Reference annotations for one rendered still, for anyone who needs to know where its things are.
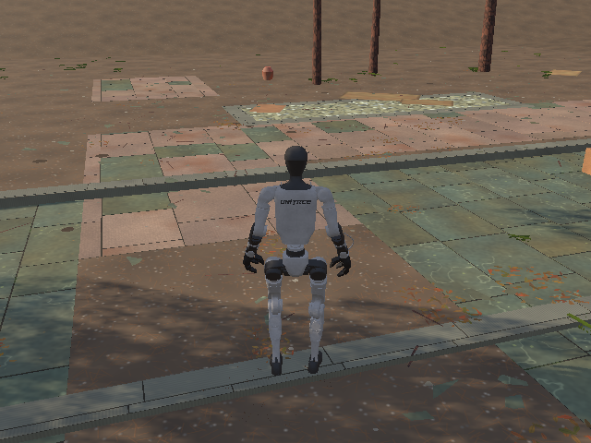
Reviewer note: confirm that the right robot forearm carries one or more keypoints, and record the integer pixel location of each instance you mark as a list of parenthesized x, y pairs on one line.
[(340, 244)]

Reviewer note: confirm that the robot right hand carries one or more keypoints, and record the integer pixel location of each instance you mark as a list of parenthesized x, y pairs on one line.
[(346, 262)]

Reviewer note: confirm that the robot left thigh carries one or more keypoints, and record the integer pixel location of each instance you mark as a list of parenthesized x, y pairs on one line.
[(273, 270)]

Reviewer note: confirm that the robot left hand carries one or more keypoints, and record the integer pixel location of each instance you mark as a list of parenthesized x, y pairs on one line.
[(257, 259)]

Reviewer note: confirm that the robot right upper arm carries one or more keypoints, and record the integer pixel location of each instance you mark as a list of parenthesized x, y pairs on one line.
[(324, 195)]

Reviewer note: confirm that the left robot shin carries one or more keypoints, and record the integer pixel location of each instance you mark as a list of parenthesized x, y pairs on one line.
[(275, 330)]

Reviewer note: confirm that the left robot forearm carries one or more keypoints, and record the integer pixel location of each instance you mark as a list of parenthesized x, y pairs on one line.
[(253, 243)]

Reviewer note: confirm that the robot left upper arm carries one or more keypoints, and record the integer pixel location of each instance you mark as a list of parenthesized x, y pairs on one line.
[(266, 195)]

